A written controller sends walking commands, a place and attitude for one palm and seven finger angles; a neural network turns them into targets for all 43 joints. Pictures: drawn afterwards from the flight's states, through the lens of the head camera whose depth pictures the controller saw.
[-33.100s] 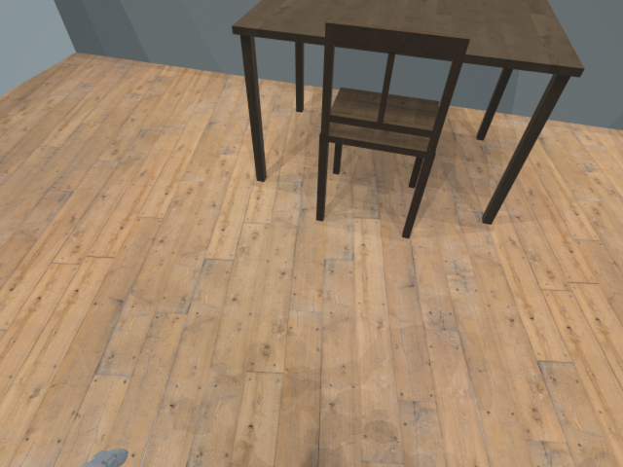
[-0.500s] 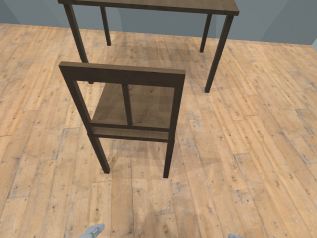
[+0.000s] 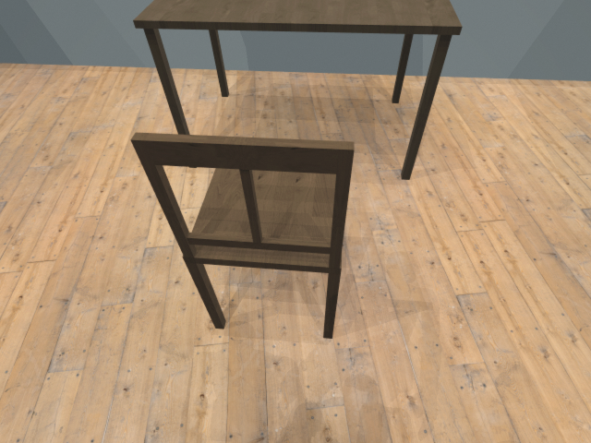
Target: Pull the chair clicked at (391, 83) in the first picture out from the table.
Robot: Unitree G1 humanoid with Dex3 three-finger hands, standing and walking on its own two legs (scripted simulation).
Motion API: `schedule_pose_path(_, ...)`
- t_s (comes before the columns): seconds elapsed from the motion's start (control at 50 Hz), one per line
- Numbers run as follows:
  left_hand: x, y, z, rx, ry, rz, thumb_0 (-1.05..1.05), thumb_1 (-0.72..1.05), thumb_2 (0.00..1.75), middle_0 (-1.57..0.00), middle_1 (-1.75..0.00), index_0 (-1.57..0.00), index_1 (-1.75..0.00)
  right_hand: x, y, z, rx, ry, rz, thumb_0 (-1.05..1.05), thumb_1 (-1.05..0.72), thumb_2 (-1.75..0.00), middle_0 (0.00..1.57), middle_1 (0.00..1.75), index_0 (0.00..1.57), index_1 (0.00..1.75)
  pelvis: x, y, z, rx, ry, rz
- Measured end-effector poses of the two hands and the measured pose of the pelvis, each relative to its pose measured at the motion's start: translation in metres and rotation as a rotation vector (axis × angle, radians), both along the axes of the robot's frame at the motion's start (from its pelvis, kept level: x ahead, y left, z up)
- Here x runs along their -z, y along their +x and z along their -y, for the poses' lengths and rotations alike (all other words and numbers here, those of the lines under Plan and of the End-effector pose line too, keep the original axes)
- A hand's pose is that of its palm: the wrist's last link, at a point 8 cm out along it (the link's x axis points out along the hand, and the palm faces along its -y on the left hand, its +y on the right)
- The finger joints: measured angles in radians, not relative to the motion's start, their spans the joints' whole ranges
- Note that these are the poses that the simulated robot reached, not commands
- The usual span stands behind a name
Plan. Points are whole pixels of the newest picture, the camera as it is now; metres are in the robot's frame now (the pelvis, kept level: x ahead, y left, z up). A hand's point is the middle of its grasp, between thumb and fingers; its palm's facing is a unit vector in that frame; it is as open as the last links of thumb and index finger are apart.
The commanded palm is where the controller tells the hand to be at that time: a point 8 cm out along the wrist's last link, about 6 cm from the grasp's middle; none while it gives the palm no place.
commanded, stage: let the arm hang, fingers relaxed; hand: left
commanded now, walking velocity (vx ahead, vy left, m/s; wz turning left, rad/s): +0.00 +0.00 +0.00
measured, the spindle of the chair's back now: (252, 206) +0.60 +0.14 -0.11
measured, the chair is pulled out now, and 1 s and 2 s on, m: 0.68 0.68 0.68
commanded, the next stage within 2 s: look to check the result in 0.34 s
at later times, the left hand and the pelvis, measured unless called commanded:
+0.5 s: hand out of the picture -0.01 +0.14 -0.17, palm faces +0.03 -0.99 -0.16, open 7.3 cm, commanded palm none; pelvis +0.01 -0.01 +0.00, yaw +0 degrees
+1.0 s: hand out of the picture +0.00 +0.15 -0.17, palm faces +0.03 -0.99 -0.17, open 7.3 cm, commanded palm none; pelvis +0.01 -0.01 +0.00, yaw +0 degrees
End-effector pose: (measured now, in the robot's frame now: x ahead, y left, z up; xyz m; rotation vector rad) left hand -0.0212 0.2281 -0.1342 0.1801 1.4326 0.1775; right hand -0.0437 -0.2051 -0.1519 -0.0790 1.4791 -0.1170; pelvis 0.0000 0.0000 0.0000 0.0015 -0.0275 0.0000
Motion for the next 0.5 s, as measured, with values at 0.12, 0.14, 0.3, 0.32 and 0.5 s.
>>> schedule_pose_path(0.12,0.006,-0.006,0.023,-0.014,-0.052,-0.016,0.0,0.91,0.9,-0.2,-0.3,-0.2,-0.3,0.0,0.003,-0.002,0.005,0.0,0.002,0.0,-0.91,-0.9,0.2,0.3,0.2,0.29,0.0,0.002,0.003,0.0,0.0,0.002)
schedule_pose_path(0.14,0.008,-0.005,0.027,-0.015,-0.06,-0.015,0.0,0.91,0.9,-0.2,-0.3,-0.2,-0.3,0.0,0.004,-0.002,0.006,-0.001,0.005,0.0,-0.91,-0.9,0.2,0.3,0.2,0.29,0.0,0.003,0.003,0.0,0.0,0.003)
schedule_pose_path(0.3,0.013,0.001,0.042,-0.015,-0.092,0.002,0.01,0.92,0.9,-0.2,-0.3,-0.2,-0.3,-0.001,0.016,0.0,0.009,-0.011,0.035,0.0,-0.91,-0.9,0.2,0.3,0.2,0.29,0.0,0.004,0.006,0.0,-0.001,0.006)
schedule_pose_path(0.32,0.013,0.002,0.042,-0.016,-0.091,0.003,0.01,0.92,0.9,-0.2,-0.3,-0.2,-0.3,-0.001,0.017,0.0,0.011,-0.011,0.037,0.0,-0.91,-0.9,0.2,0.3,0.2,0.29,0.0,0.005,0.007,0.0,-0.001,0.006)
schedule_pose_path(0.5,0.011,0.006,0.035,-0.017,-0.071,0.006,0.0,0.91,0.9,-0.2,-0.3,-0.2,-0.3,-0.001,0.016,-0.001,0.015,-0.008,0.025,0.0,-0.91,-0.9,0.2,0.3,0.2,0.29,0.0,0.006,0.008,0.0,-0.002,0.0)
